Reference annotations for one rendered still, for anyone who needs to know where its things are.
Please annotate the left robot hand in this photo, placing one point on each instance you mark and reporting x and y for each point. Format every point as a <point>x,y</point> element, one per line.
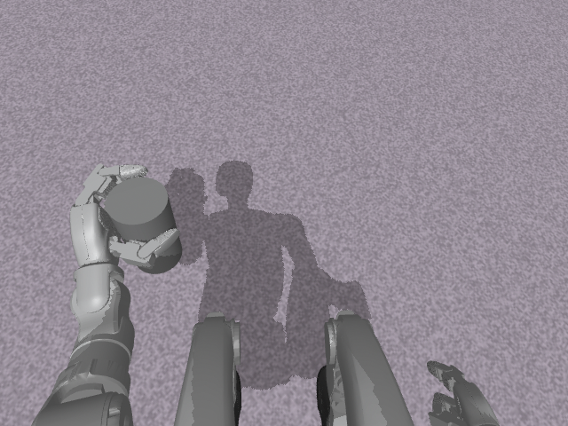
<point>94,236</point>

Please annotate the right robot hand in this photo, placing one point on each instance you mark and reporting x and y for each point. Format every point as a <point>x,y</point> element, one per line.
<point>469,406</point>

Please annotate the can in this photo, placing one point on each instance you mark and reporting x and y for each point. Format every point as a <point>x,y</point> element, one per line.
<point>140,210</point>

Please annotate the left robot arm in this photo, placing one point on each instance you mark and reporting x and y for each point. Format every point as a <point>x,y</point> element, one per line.
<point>94,388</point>

